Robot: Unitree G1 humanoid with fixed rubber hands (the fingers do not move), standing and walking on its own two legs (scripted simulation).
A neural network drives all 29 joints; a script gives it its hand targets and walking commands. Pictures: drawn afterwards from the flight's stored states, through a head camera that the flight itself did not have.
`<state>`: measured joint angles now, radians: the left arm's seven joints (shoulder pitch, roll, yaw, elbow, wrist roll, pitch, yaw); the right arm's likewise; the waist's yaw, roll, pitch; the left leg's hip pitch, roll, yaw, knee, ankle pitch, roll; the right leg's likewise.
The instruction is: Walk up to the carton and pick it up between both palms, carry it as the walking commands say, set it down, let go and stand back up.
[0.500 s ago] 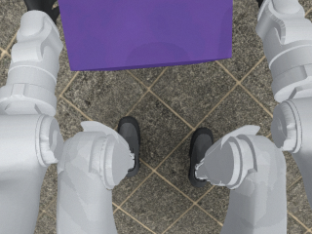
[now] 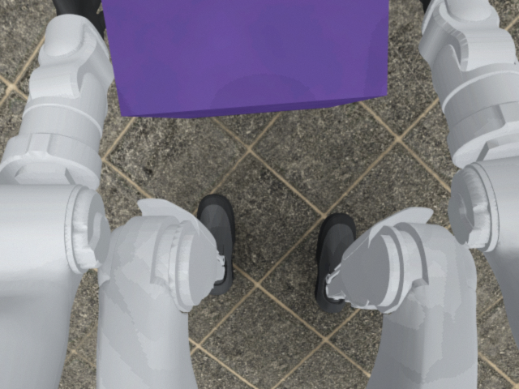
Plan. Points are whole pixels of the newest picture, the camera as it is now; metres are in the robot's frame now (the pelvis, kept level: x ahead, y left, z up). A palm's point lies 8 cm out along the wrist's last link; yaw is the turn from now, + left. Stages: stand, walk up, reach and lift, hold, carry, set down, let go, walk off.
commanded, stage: reach and lift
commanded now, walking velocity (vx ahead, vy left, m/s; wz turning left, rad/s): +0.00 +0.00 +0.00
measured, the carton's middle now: out of the picture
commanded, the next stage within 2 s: none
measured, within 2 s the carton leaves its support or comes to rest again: leaves its support in 1.20 s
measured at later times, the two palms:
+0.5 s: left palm (95, 15) +0.52 +0.23 -0.16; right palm out of the picture +0.57 -0.11 -0.16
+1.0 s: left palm (97, 16) +0.52 +0.23 -0.17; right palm out of the picture +0.57 -0.11 -0.16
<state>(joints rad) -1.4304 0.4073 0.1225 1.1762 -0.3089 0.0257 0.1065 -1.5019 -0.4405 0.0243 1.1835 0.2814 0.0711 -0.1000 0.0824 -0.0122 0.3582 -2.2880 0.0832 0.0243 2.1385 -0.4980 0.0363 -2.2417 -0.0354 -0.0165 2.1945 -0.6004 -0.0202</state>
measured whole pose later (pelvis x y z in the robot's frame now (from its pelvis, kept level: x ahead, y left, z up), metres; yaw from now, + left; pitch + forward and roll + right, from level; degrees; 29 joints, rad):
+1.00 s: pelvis -0.01 -0.01 -0.01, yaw +2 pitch +35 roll +0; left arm -1.48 0.38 0.13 1.13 -0.25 0.13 0.09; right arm -1.55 -0.35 -0.11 1.16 0.13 0.15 -0.07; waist 0.07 -0.02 0.39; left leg -2.31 0.04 0.00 2.16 -0.46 0.01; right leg -2.25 -0.01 -0.01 2.23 -0.59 -0.02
